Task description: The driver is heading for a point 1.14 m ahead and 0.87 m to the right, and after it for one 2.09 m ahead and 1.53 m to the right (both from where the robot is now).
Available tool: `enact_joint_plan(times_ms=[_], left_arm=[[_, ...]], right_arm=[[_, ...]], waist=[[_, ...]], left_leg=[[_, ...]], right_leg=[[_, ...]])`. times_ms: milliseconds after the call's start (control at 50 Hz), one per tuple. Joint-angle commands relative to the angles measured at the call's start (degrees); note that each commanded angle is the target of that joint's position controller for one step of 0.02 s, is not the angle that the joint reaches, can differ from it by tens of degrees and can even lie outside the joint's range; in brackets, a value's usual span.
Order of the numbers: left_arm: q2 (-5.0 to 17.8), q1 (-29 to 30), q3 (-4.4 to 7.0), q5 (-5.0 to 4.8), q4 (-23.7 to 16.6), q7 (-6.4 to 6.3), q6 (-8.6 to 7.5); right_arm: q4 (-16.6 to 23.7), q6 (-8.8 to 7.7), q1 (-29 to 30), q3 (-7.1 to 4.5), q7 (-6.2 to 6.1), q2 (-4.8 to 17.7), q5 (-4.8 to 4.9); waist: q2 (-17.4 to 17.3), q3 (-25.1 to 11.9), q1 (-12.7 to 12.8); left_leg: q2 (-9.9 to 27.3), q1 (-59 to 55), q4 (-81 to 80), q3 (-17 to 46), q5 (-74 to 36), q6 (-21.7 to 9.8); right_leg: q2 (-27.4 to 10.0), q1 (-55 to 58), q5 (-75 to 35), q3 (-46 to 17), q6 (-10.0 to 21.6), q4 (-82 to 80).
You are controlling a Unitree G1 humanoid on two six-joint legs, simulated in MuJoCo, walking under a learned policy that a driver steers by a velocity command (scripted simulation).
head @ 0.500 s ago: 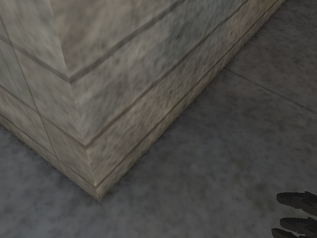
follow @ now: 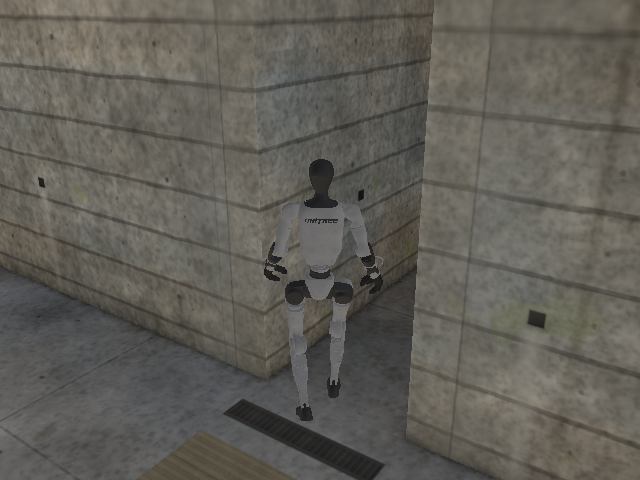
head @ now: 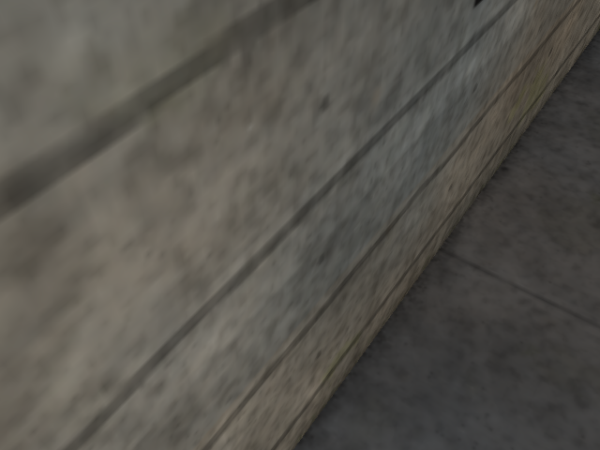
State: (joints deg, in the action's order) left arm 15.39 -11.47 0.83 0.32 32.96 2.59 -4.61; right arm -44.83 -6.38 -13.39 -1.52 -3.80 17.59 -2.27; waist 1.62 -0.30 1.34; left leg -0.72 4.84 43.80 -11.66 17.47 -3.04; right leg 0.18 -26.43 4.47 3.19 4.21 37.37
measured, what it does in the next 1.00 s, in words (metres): walks ahead, turning right: left foot, then right foot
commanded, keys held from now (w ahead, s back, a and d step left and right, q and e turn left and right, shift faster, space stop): w+e+shift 0.38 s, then e+shift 0.54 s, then q+shift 0.08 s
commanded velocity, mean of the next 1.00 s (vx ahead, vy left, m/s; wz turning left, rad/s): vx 0.60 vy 0.00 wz -0.89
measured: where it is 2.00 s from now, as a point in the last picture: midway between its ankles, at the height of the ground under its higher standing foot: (551, 417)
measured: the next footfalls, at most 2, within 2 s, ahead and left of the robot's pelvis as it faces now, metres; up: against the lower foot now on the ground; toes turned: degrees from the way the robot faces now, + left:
left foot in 0.30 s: +0.29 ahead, +0.07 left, +0.00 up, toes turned -26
right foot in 0.64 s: +0.25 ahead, -0.39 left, +0.00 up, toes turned -41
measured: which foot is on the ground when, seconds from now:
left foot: down 0.00-0.00, up 0.02-0.28, down 0.30-0.64, up 0.66-1.00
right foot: down 0.00-0.30, up 0.32-0.62, down 0.64-1.00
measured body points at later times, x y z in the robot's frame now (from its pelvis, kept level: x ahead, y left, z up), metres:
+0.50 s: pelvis +0.19 -0.10 +0.00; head +0.22 -0.11 +0.45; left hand +0.47 +0.06 -0.08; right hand +0.08 -0.41 -0.11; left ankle +0.25 +0.09 -0.73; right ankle +0.13 -0.24 -0.63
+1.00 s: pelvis +0.31 -0.30 +0.01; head +0.31 -0.36 +0.46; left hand +0.65 -0.26 -0.05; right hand +0.21 -0.63 -0.07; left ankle +0.50 -0.32 -0.68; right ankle +0.22 -0.36 -0.73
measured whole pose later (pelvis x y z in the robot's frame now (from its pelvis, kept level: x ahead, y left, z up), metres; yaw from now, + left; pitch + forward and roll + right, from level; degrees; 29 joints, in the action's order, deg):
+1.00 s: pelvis +0.31 -0.30 +0.01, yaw -59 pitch +3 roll +2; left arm 20.7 -14.0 3.5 -0.9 31.5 -5.6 1.3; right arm -36.0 -1.0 1.6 -3.9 -0.3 16.7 -3.0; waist -2.1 4.5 -1.1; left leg -4.9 34.3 43.7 8.9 8.6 4.4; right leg 7.0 -17.5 15.5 -16.7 1.2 32.0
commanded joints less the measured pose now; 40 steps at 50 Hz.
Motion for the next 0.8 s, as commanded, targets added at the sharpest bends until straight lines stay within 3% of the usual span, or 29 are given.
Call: enact_joint_plan(times_ms=[20,40,60,80,100,140,180,200,240,260,300,320,340,360,380,400,440,500,520,580,620,640,660,680,700,720,740,760,800], left_arm=[[15.53,-20.14,6.71,0.33,8.06,-1.27,1.37],[9.31,-9.41,3.13,1.65,2.09,-2.74,0.97],[10.43,-3.47,3.54,2.2,-4.27,-3.43,1.63],[12.33,0.37,4.33,1.19,-6.32,-4.29,2.31],[11.46,0.61,3.93,-0.03,-6.65,-5.17,3.24],[10.54,3.35,3.8,-0.39,-7.06,-6.36,3.42],[9.19,-0.96,3.81,-2.16,-4.88,-7.6,4.84],[9.83,-2.57,3.93,-2.18,-3.77,-7.82,5.39],[8.2,-1.08,4.26,-1.91,-7.25,-8.26,6.45],[7.79,-0.72,4.41,-1.96,-8.36,-7.76,7.18],[5.83,-1.44,2.98,-1.87,-10.47,-6.53,7.82],[4.51,-4.42,2.11,-0.98,-10.47,-5.44,7.54],[6.28,-7.71,2.03,-1.42,-9.67,-4.68,6.87],[8.89,-5.74,2.48,-0.15,-9.69,-4.42,6.72],[9.57,-3.65,2.82,1.76,-9.68,-3.56,6.74],[8.91,-4.78,3.01,2.51,-9.54,-3.25,7.16],[6.59,-3.71,3.0,1.25,-10.95,-2.95,9.3],[3.1,2.37,1.67,-0.08,-14.75,-1.34,9.4],[2.5,0.17,1.75,-0.93,-12.76,-0.62,8.67],[5.73,-2.73,4.17,-2.34,-9.18,-0.47,7.58],[9.35,-14.82,6.93,-2.43,-3.52,-2.41,7.22],[13.61,-24.09,9.46,-2.29,-1.19,-3.42,7.36],[20.89,-23.28,10.01,-0.13,-0.78,-3.36,6.39],[24.77,-14.83,9.28,2.1,-7.02,-1.84,5.06],[21.84,-12.36,8.65,0.99,-8.66,-0.65,3.6],[17.97,-10.51,7.25,0.49,-7.97,-1.19,2.99],[16.88,-6.58,6.99,0.01,-8.04,-2.15,3.06],[16.56,-4.5,6.54,0.26,-7.75,-2.39,2.94],[15.67,-1.91,5.76,1.12,-8.01,-3.81,3.34]], right_arm=[[13.45,-1.93,16.89,2.25,0.62,-4.3,-2.26],[14.26,-3.29,1.68,3.1,1.8,-3.58,-1.13],[13.41,-3.64,-3.27,1.9,3.65,2.82,-0.41],[13.38,-3.11,-0.84,1.35,3.84,4.76,-1.14],[14.49,-1.34,2.38,1.71,2.99,4.15,-1.69],[17.39,0.66,8.96,1.88,2.31,4.23,-0.67],[18.06,2.51,15.68,2.25,1.08,1.44,1.03],[16.75,3.29,14.16,2.2,0.71,-0.12,1.97],[11.1,3.91,9.3,1.32,1.07,2.65,3.2],[9.19,3.46,9.22,0.57,1.62,4.32,3.19],[6.26,2.57,6.99,-0.72,2.4,6.57,0.17],[4.67,2.59,2.9,-2.06,2.38,7.83,-0.82],[3.35,1.45,0.1,-4.05,2.37,10.42,1.5],[4.61,0.25,2.34,-4.41,1.44,9.14,3.91],[3.32,0.12,-0.14,-4.83,0.75,8.47,4.71],[1.29,0.33,-3.72,-5.46,0.03,10.38,4.21],[0.12,1.71,-3.35,-4.59,-0.01,7.85,3.53],[-0.13,2.14,0.81,-5.58,0.6,10.79,3.52],[0.82,3.02,2.56,-5.85,1.03,12.03,2.07],[3.27,4.06,2.25,-6.75,1.46,15.39,3.19],[4.87,3.36,2.05,-5.84,2.06,11.55,3.82],[6.7,2.51,3.86,-5.74,1.8,9.86,4.23],[8.35,1.2,2.99,-3.68,1.66,1.13,-0.28],[10.93,-0.45,-9.42,-3.44,1.43,2.02,0.62],[12.05,-1.47,-2.89,-4.46,1.59,7.08,3.33],[13.27,-1.67,3.08,-4.77,1.4,9.13,3.96],[12.15,-0.92,3.74,-4.83,0.61,9.03,2.56],[11.69,0.02,2.64,-5.22,0.36,10.76,1.28],[10.77,1.61,3.88,-6.12,1.36,10.79,1.45]], waist=[[28.6,10.34,6.03],[29.29,-2.04,-4.46],[14.92,-12.13,-6.8],[1.66,-9.97,-7.21],[-6.95,-6.21,-7.68],[-8.71,-3.14,-8.14],[-3.42,-1.65,-3.47],[1.24,-4.51,-3.67],[9.14,-8.59,-1.93],[8.3,-8.9,-0.65],[-1.48,-12.62,-0.08],[-12.28,-13.99,-1.75],[-22.71,-12.76,-1.31],[-19.45,-6.9,-2.53],[-14.6,-4.32,-3.71],[-9.9,-4.09,-3.05],[-5.03,3.88,-2.0],[-10.96,5.12,-1.73],[-12.64,4.94,-1.38],[-11.35,2.16,0.65],[-11.85,-3.44,6.16],[-8.4,-5.77,11.42],[11.81,-0.17,6.43],[19.29,-17.55,-1.44],[16.15,-17.89,2.1],[11.07,-8.53,2.14],[6.36,-5.67,0.23],[6.81,-5.67,-1.12],[4.91,-3.12,-2.97]], left_leg=[[-8.05,44.11,58.5,3.18,14.12,2.65],[-7.74,46.28,66.22,16.15,14.63,1.83],[-5.55,42.93,64.4,19.25,10.71,1.3],[-3.04,42.65,58.59,19.08,7.15,2.34],[-0.4,38.68,48.91,19.44,6.35,3.03],[-0.63,23.91,25.63,14.65,2.48,4.14],[-3.81,15.9,6.08,12.08,1.0,6.36],[-3.32,14.39,-0.17,15.68,1.85,6.09],[0.58,14.63,-10.55,20.47,0.59,5.38],[1.96,12.75,-16.23,20.53,-1.82,4.06],[11.42,-6.62,-19.24,23.51,-18.24,-1.54],[18.54,-15.39,-20.32,33.27,-7.45,-6.83],[29.01,-14.72,-24.46,49.5,17.19,-11.5],[29.38,-11.2,-25.55,51.61,23.84,-9.93],[27.13,-11.18,-25.08,47.17,21.52,-7.07],[26.74,-12.37,-24.5,43.35,16.58,-5.46],[26.17,-3.64,-24.48,32.14,-2.94,-4.65],[19.31,6.01,-27.42,15.22,-8.61,-2.1],[17.01,10.35,-26.91,9.97,-8.52,-0.69],[14.97,11.7,-21.14,2.51,-17.4,3.41],[13.3,12.34,-6.08,-1.1,-34.05,5.46],[11.87,18.87,9.51,-0.22,-24.61,6.96],[5.4,35.22,32.39,4.62,23.41,9.33],[1.73,38.61,51.52,19.66,26.54,9.55],[1.05,42.84,51.79,23.33,16.24,7.3],[2.36,46.77,46.11,22.42,11.06,5.85],[3.59,42.74,43.03,21.34,8.1,5.85],[3.5,38.32,37.25,22.14,6.56,5.51],[1.08,30.41,29.36,22.15,4.69,5.27]], right_leg=[[2.3,24.26,-60.94,-10.54,5.3,-5.06],[-3.14,26.25,-57.58,-30.28,11.16,-8.76],[-8.5,26.41,-42.46,-38.26,14.73,-13.61],[-9.21,21.2,-32.74,-37.55,14.13,-15.74],[-7.62,12.54,-25.08,-34.54,11.82,-17.48],[-0.83,-1.67,-27.7,-24.31,5.2,-19.5],[4.92,-3.47,-25.61,-19.31,2.77,-16.26],[4.58,2.69,-19.99,-21.97,3.02,-14.6],[0.4,14.26,-8.74,-27.69,2.16,-11.5],[-0.29,15.92,-1.45,-29.44,1.71,-9.83],[1.87,3.59,21.51,-27.45,-1.01,2.38],[5.09,-9.27,35.06,-21.52,-0.8,10.41],[1.4,-18.55,27.56,-15.3,-1.15,20.93],[-3.15,-23.34,23.76,-14.39,-2.17,28.19],[-2.46,-26.91,23.21,-12.48,-2.85,35.6],[-4.01,-28.95,22.49,-12.35,-3.19,42.53],[-7.25,-28.94,22.01,-12.89,-4.98,46.59],[-8.87,-19.86,13.28,-6.72,-6.34,31.19],[-7.15,-11.38,11.05,-3.57,-6.39,24.21],[-1.15,5.05,7.29,4.91,-5.96,14.39],[5.18,18.56,2.26,8.97,-3.55,8.85],[5.56,29.09,0.23,3.16,-1.15,3.07],[-1.74,30.44,-21.98,-19.28,2.32,-2.96],[-16.64,35.59,-16.11,-50.06,15.54,-10.86],[-17.91,33.76,3.58,-57.36,16.52,-20.81],[-15.81,28.58,9.83,-50.93,13.91,-20.03],[-12.97,22.24,4.85,-44.95,10.88,-17.18],[-11.35,17.66,-0.31,-40.66,10.2,-15.1],[-10.49,9.37,-11.83,-35.64,9.96,-15.36]])
Velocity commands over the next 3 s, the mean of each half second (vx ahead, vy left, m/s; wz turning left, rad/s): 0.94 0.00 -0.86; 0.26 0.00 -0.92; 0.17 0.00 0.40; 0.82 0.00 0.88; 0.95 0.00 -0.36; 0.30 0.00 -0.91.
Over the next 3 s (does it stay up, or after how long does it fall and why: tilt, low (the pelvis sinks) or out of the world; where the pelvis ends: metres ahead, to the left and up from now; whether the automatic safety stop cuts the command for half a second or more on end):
stays up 1.23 -0.86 -0.02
